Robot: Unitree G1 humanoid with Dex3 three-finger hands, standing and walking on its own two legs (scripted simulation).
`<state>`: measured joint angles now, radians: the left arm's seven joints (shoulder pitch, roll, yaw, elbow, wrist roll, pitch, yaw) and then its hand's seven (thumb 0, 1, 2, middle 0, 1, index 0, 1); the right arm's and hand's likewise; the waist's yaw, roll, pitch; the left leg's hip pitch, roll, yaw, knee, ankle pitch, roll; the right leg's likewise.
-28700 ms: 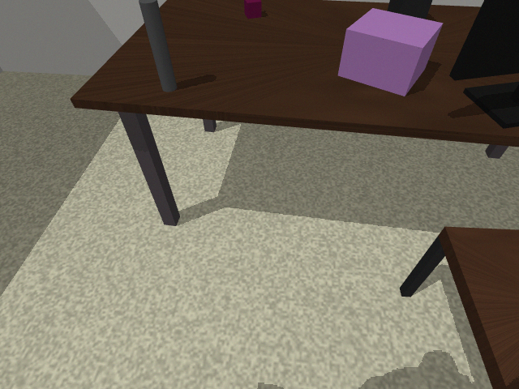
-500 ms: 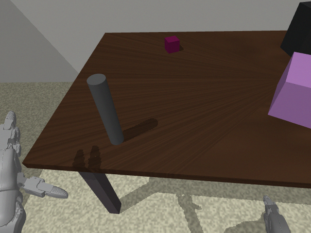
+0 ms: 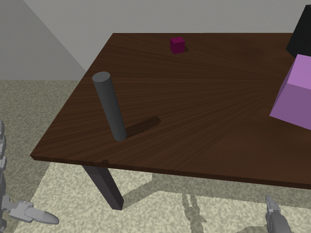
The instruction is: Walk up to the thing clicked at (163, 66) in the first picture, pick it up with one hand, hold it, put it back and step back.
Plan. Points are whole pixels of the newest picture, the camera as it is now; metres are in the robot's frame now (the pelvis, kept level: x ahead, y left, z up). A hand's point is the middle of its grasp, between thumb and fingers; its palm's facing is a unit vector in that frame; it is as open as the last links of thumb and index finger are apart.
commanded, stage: sink last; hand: left
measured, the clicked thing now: (112, 110) +0.44 +0.17 +0.08
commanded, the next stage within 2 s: home in 0.08 s
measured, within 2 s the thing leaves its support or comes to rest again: neither
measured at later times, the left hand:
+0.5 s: hand (69, 200) +0.19 +0.23 +0.04, palm faces +0.23 -0.92 -0.33, open 17.4 cm
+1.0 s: hand (105, 213) +0.20 +0.18 -0.09, palm faces +0.07 -0.97 -0.22, open 17.5 cm
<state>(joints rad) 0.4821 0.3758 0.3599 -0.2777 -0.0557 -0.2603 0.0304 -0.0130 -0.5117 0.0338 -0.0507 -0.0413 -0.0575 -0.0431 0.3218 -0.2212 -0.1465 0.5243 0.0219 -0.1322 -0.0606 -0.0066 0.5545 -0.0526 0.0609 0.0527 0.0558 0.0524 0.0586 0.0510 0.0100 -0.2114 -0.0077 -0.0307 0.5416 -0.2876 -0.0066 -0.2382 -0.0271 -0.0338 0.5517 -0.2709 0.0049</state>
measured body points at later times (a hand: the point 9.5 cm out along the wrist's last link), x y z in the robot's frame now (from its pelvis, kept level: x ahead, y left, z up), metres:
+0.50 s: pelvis +0.01 +0.01 +0.01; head +0.01 -0.01 +0.46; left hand +0.17 +0.28 +0.06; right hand +0.18 -0.21 -0.09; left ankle +0.01 +0.13 -0.73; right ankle +0.02 -0.12 -0.73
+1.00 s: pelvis +0.02 +0.01 +0.01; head +0.03 +0.01 +0.45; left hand +0.19 +0.23 -0.07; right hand +0.15 -0.23 -0.10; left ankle +0.01 +0.13 -0.73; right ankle +0.02 -0.12 -0.73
